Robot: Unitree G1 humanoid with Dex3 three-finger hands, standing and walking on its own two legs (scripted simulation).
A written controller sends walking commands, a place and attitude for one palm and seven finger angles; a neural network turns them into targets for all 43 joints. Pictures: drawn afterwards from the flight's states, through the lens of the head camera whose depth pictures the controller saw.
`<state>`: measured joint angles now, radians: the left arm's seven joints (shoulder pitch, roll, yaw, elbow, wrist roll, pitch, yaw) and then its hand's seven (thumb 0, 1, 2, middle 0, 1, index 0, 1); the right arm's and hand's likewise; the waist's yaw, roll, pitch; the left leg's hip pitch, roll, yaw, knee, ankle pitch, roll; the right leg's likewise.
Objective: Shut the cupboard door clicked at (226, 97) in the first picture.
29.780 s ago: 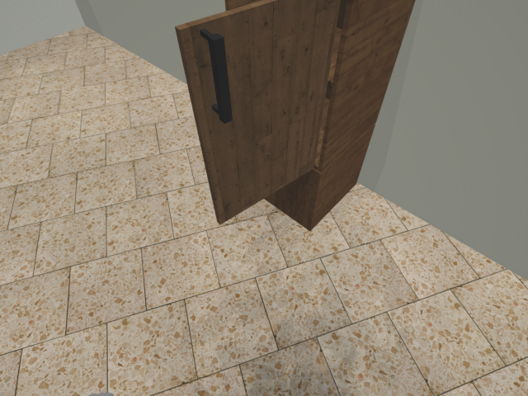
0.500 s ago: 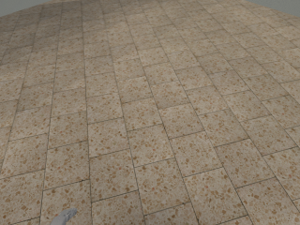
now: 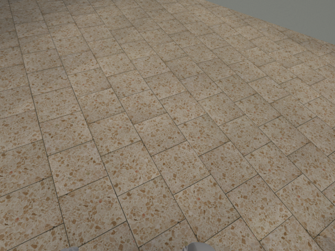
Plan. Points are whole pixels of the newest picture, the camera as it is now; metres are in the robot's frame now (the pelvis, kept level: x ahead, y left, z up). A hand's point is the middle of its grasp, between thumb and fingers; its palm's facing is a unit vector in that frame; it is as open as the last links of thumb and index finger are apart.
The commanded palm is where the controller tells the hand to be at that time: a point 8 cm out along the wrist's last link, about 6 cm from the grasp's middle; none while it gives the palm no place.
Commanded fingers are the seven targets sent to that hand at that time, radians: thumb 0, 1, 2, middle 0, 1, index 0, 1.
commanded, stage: turn to face it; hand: left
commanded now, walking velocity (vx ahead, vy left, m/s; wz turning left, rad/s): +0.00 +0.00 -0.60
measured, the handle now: out of the picture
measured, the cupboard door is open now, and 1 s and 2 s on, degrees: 49 49 49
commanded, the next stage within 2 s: take the last steps up to it in 1.80 s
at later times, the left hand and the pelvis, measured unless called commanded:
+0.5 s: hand (118, 249) +0.14 +0.13 -0.16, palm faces -0.29 -0.93 -0.24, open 7.4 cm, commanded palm none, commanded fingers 0.00 0.90 0.90 -0.20 -0.30 -0.20 -0.30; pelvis +0.00 -0.04 +0.00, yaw -17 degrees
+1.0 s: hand (130, 212) +0.24 +0.11 -0.16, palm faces -0.54 -0.81 -0.21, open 7.4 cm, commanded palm none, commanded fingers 0.00 0.90 0.90 -0.20 -0.30 -0.20 -0.30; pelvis +0.03 -0.01 +0.00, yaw -36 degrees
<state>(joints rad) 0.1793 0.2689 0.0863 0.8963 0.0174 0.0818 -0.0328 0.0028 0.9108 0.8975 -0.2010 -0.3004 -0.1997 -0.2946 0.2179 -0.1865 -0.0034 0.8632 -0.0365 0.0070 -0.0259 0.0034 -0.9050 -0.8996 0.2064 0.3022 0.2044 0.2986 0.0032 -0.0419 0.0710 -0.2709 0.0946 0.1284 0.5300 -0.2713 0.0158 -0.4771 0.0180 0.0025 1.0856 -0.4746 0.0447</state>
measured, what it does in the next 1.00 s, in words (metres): steps on the spot, turning right: right foot, then left foot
